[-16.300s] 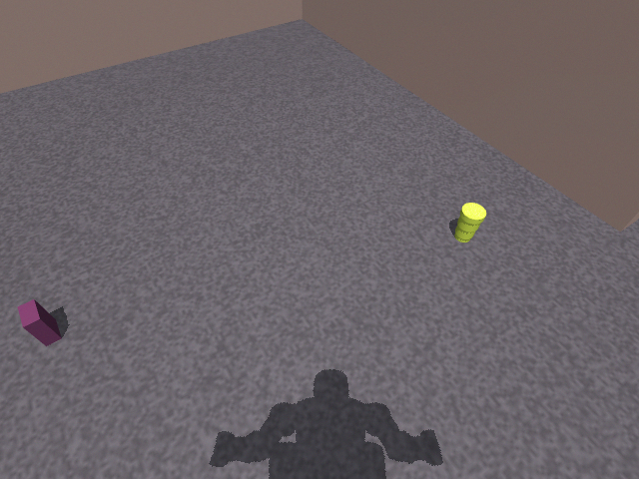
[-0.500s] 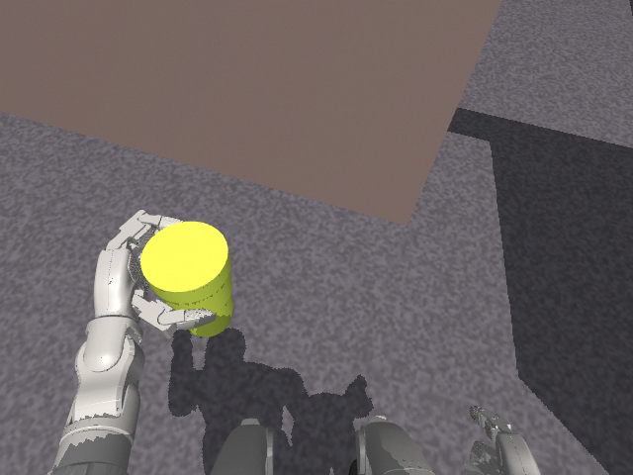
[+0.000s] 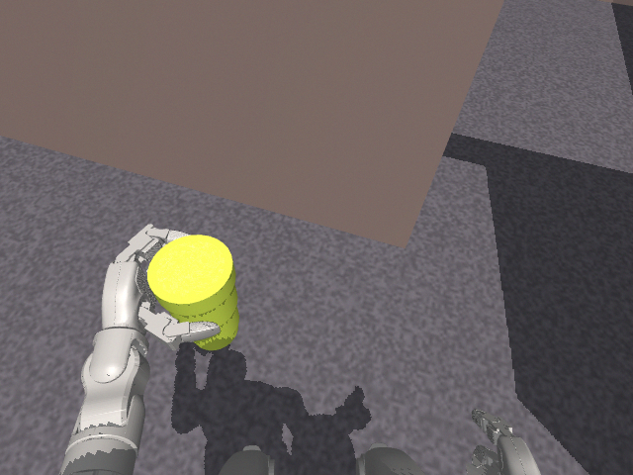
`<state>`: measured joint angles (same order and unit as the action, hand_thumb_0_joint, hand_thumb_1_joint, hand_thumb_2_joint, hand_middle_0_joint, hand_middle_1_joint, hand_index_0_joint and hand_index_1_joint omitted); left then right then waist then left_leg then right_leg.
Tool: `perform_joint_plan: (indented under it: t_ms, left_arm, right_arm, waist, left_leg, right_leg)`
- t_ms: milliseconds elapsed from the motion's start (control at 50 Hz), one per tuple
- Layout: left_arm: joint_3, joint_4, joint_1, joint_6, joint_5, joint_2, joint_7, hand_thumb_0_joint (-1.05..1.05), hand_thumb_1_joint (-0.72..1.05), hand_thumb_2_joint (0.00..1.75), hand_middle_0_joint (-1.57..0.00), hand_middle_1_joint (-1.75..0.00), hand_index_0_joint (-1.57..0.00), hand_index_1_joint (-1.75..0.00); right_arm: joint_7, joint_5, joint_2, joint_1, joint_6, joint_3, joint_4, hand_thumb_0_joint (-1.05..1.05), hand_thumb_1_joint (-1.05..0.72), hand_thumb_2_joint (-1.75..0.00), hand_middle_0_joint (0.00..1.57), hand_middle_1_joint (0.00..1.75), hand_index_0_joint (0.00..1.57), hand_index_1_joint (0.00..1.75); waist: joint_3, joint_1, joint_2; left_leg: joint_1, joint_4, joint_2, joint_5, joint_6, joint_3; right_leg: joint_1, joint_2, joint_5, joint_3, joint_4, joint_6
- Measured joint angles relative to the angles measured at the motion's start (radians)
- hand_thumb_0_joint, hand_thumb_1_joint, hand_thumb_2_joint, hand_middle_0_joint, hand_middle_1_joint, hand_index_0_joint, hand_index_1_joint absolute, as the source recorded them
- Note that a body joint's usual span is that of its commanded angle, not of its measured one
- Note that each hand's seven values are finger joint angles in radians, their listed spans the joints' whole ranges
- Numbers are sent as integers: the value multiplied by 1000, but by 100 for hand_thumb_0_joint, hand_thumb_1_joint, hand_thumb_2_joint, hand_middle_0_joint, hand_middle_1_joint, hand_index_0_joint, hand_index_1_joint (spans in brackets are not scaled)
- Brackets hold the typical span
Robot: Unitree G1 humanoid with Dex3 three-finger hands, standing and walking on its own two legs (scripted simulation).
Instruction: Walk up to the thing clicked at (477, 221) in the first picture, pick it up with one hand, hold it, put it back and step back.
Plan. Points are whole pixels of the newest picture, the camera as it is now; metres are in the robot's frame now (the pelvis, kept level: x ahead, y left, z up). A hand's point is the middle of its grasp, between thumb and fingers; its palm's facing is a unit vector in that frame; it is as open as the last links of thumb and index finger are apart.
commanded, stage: lift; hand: left
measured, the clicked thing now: (204, 301) +0.32 +0.15 +0.01
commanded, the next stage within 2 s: hold in 0.04 s
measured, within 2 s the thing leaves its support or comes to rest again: neither
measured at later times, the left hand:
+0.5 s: hand (180, 279) +0.33 +0.16 +0.05, palm faces +0.06 -1.00 -0.02, open 12.1 cm
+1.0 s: hand (178, 285) +0.32 +0.16 +0.06, palm faces +0.06 -1.00 -0.02, open 12.1 cm
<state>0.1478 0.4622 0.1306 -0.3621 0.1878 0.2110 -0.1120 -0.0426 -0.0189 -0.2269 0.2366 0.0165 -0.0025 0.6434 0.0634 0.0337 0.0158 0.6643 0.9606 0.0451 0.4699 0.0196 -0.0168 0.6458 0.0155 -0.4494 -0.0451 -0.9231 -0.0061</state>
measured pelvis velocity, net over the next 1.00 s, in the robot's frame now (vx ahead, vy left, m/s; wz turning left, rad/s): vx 0.00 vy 0.00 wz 0.00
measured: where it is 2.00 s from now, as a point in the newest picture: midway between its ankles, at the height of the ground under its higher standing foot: outside the picture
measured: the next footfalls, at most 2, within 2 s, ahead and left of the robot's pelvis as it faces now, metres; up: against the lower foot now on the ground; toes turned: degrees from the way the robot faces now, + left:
none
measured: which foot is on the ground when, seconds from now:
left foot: down 0.00-1.00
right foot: down 0.00-1.00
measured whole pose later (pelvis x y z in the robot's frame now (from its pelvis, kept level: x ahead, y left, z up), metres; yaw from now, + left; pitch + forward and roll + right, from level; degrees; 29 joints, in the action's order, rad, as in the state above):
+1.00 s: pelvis +0.00 +0.00 +0.02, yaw +0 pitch +5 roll -1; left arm 0.13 0.48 0.12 -0.37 0.17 0.19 -0.09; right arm -0.04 -0.02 -0.22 0.22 0.01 0.00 0.66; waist 0.02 0.02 0.01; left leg 0.50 0.82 0.04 0.40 0.02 0.00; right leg 0.49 0.02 -0.39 -0.04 -0.79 -0.01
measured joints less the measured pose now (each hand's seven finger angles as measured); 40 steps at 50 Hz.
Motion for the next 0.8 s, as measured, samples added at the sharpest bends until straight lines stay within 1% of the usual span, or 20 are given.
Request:
perform_joint_plan:
  t_ms: [220,420,800]
  left_arm:
    - [-4,2,-3,-4,-3,-7,-2,-2,-61,74,-75,-109,-65,-113]
    - [-11,-2,-8,-1,-12,-16,18,-2,-61,74,-75,-109,-65,-113]
    - [-20,-1,-17,9,-17,-25,26,-2,-61,73,-75,-109,-65,-113]
  right_arm:
    - [1,1,2,2,-8,2,1,1,-92,-90,20,30,20,30]
    - [3,2,3,2,-14,2,2,1,-92,-91,20,30,20,30]
    - [2,2,1,-8,-16,5,8,1,-92,-91,20,30,20,30]
  waist:
    - [-12,-3,0]
    - [-21,-7,-1]
    - [-34,-7,-1]
  left_leg:
    - [-52,-42,-1,-12,-1,6]
    - [-93,-74,-2,-23,0,8]
    - [-160,-134,-4,-55,1,12]
  right_leg:
    - [-50,0,12,5,40,-1]
    - [-89,1,22,6,69,-1]
    - [-151,2,50,8,121,0]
